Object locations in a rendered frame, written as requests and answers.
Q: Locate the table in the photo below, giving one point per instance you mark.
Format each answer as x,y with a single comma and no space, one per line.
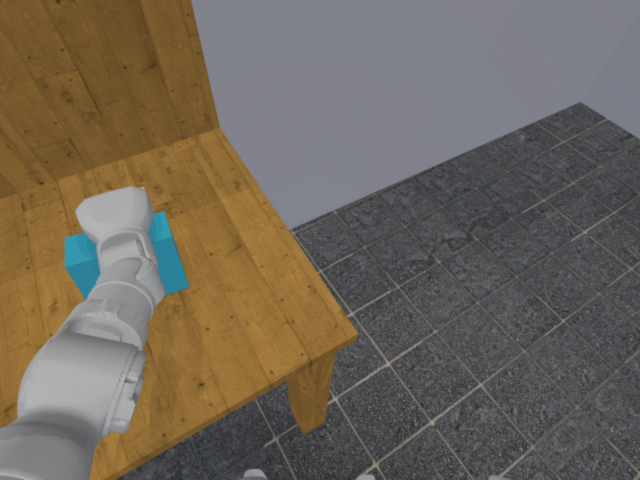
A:
98,95

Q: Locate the robot left hand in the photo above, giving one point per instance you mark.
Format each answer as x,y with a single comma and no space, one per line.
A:
124,207

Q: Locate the robot left shin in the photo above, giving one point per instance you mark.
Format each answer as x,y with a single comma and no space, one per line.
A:
254,472

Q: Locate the left robot upper arm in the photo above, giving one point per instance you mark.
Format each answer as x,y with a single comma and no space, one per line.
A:
84,388

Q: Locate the left robot forearm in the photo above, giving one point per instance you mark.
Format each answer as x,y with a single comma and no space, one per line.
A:
121,304

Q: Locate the sponge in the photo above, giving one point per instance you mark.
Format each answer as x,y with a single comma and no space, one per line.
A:
81,261

